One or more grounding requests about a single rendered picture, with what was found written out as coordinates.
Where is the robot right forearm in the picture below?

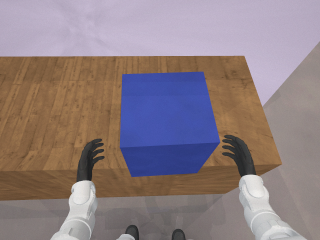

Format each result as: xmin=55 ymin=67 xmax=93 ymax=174
xmin=238 ymin=174 xmax=307 ymax=240

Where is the pedestal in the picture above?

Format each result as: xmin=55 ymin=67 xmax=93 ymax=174
xmin=0 ymin=56 xmax=282 ymax=201

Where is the carton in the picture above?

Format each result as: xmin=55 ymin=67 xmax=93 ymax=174
xmin=120 ymin=71 xmax=220 ymax=177

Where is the robot left forearm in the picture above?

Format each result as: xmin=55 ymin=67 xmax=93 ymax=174
xmin=50 ymin=180 xmax=98 ymax=240

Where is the left robot hand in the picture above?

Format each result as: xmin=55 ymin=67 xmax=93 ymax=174
xmin=76 ymin=138 xmax=105 ymax=182

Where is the right robot foot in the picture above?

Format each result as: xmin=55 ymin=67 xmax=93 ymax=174
xmin=172 ymin=229 xmax=186 ymax=240

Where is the left robot foot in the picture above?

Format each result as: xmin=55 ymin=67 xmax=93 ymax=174
xmin=125 ymin=225 xmax=139 ymax=240

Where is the robot foot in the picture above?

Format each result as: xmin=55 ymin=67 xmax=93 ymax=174
xmin=125 ymin=225 xmax=139 ymax=240
xmin=172 ymin=229 xmax=186 ymax=240

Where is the right robot hand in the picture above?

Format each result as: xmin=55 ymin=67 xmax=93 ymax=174
xmin=222 ymin=135 xmax=257 ymax=177

